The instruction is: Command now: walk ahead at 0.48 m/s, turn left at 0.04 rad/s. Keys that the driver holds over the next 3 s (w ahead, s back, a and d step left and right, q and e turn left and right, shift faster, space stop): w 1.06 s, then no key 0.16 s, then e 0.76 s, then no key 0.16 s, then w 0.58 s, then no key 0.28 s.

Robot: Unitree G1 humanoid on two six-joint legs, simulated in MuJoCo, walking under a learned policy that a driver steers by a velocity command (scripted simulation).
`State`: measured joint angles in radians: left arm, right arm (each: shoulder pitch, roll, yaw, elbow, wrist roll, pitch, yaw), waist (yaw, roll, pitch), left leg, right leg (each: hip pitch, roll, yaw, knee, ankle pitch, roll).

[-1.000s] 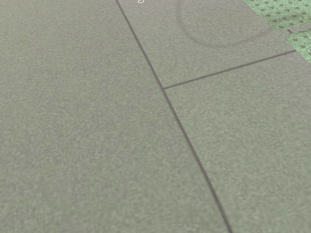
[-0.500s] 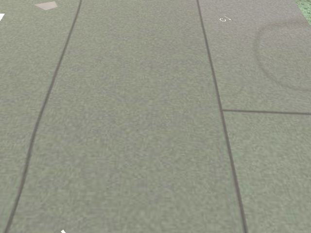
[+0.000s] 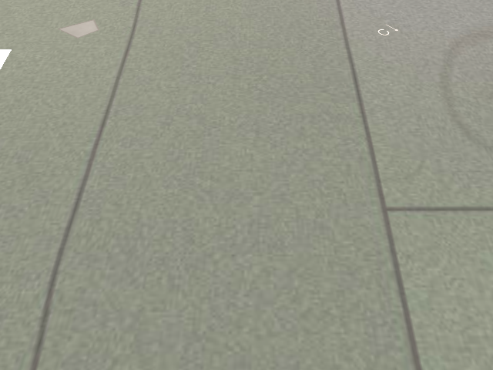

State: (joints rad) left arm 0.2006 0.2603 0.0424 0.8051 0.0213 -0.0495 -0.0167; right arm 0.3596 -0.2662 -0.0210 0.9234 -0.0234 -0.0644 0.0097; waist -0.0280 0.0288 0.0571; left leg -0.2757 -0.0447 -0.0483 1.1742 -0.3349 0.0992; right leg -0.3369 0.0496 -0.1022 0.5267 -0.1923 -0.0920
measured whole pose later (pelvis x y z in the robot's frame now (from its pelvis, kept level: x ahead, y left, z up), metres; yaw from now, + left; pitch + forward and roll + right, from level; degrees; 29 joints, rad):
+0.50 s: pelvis +0.29 +0.03 +0.00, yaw -1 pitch +0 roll +0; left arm 0.38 0.24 0.03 0.97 0.00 -0.07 0.00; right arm 0.11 -0.24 -0.02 0.85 -0.03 -0.07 0.01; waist 0.03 -0.01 0.07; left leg -0.39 -0.03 0.09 0.54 -0.16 0.10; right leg -0.21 0.03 0.00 1.08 -0.41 -0.08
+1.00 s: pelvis +0.57 -0.01 -0.01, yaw -1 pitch +0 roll +1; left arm 0.04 0.22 0.02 0.83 0.05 -0.08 -0.01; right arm 0.43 -0.22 -0.03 1.06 -0.01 -0.07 -0.01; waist -0.05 0.00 0.06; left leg -0.01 -0.03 0.05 0.65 -0.48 0.05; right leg -0.44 0.00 -0.10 0.57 -0.13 -0.10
